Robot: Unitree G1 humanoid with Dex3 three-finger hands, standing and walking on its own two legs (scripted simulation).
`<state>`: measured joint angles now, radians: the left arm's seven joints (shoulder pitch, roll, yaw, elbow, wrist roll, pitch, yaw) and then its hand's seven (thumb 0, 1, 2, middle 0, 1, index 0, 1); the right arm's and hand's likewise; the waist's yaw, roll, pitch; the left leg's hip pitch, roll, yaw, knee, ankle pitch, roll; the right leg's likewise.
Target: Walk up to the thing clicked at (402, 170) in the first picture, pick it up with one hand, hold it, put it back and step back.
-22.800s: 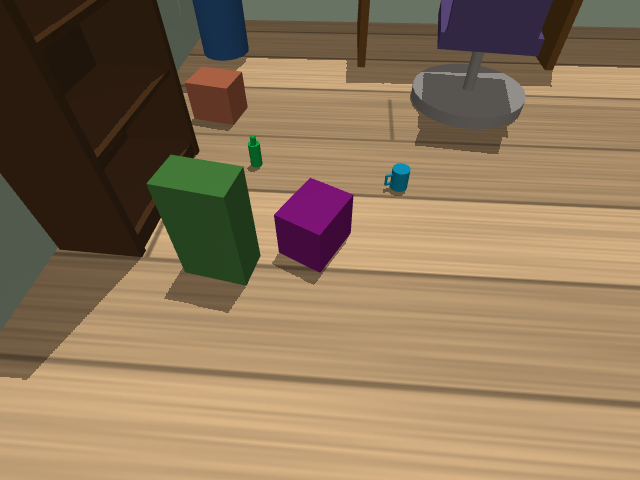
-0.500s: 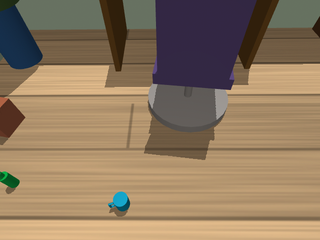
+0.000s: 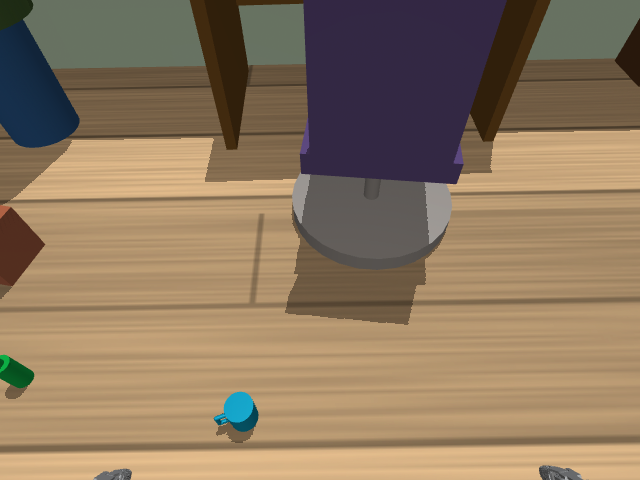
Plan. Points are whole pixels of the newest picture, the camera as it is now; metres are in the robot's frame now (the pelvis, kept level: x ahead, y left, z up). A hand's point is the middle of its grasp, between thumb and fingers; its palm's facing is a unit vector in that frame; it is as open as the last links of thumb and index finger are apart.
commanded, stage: walk up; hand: left
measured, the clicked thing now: (235, 414) +0.39 +0.26 -0.72
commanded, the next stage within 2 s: stand in 0.28 s
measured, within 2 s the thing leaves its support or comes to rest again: neither
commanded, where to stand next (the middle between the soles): +0.01 +0.01 m, yaw +1 degrees
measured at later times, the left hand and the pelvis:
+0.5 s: hand out of the picture +0.09 +0.25 -0.15, palm faces -0.05 -0.94 -0.34, open 7.4 cm; pelvis +0.02 +0.00 +0.01, yaw +0 degrees
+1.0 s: hand out of the picture +0.13 +0.26 -0.14, palm faces -0.03 -0.94 -0.35, open 7.4 cm; pelvis +0.04 +0.00 +0.01, yaw +1 degrees
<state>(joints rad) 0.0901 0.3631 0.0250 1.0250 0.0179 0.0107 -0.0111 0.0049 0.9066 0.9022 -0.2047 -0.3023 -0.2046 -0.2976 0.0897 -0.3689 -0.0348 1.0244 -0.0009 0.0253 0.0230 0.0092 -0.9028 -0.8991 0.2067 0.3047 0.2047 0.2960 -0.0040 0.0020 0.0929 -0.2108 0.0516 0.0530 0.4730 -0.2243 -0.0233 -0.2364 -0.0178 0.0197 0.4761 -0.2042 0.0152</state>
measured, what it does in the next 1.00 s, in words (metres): stands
